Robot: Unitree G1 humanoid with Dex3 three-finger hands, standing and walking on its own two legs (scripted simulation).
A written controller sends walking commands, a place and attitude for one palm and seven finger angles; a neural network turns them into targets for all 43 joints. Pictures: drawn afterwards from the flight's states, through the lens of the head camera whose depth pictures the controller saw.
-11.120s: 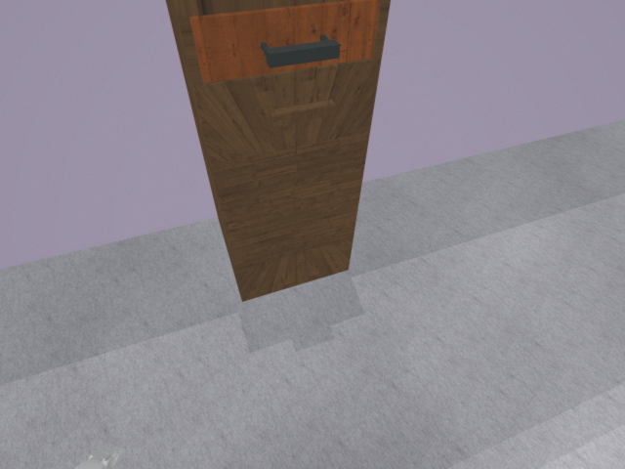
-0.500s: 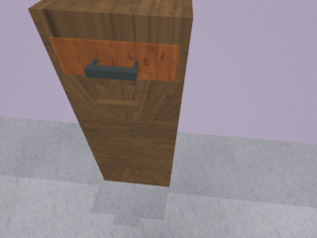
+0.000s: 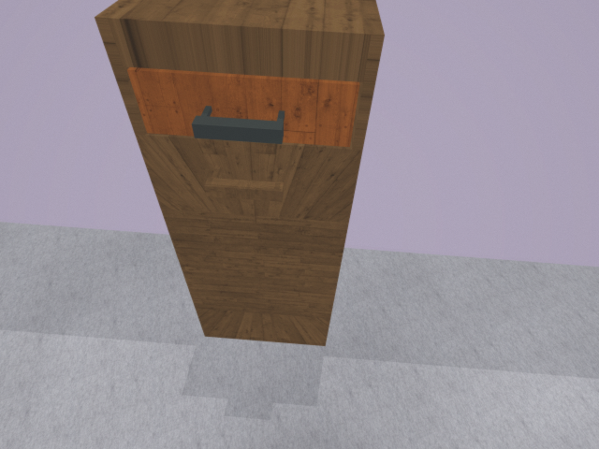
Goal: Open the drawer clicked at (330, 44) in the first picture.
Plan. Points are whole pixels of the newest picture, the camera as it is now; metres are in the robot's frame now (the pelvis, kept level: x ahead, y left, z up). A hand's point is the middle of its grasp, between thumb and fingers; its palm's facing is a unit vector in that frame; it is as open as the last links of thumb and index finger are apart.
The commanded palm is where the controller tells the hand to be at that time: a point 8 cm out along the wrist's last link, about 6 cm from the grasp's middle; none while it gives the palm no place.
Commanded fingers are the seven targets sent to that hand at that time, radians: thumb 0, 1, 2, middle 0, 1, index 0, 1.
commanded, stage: shuffle to correct the standing spot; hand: left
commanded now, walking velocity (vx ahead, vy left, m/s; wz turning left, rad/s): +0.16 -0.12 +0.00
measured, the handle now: (241, 121) +0.59 +0.14 +0.14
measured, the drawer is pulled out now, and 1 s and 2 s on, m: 0.00 0.00 0.00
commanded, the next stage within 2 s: come to a stop and stand still in 0.18 s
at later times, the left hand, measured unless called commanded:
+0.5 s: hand out of the picture +0.02 +0.10 -0.19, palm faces +0.09 -0.99 -0.11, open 7.4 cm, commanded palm none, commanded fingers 0.00 0.90 0.90 -0.20 -0.30 -0.20 -0.30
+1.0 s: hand out of the picture +0.05 +0.16 -0.17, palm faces +0.00 -0.98 -0.21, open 7.4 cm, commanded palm none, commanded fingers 0.00 0.90 0.90 -0.20 -0.30 -0.20 -0.30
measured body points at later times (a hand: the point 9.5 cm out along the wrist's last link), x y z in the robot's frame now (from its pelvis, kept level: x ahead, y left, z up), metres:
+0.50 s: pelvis +0.07 -0.03 -0.01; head +0.08 -0.02 +0.44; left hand +0.02 +0.15 -0.17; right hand +0.08 -0.26 -0.16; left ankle +0.04 +0.06 -0.74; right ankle +0.03 -0.16 -0.74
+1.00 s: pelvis +0.02 -0.02 +0.00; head +0.02 -0.02 +0.45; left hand +0.05 +0.21 -0.16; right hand +0.05 -0.26 -0.15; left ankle +0.04 +0.06 -0.74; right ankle +0.03 -0.16 -0.74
